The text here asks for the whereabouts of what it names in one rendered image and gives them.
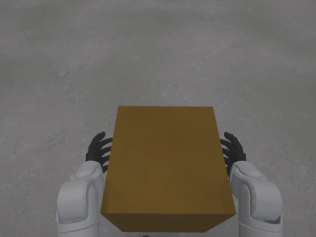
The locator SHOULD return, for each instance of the left robot hand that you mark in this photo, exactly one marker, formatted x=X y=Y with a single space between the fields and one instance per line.
x=95 y=151

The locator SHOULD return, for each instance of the robot right forearm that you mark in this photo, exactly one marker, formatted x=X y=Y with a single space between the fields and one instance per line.
x=259 y=202

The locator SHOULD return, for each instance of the right robot hand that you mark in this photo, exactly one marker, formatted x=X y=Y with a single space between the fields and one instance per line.
x=235 y=152

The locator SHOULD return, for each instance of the robot left forearm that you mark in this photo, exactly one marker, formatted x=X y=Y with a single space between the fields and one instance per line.
x=76 y=206

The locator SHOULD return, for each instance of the carton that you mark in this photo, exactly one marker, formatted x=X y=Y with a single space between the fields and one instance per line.
x=166 y=171

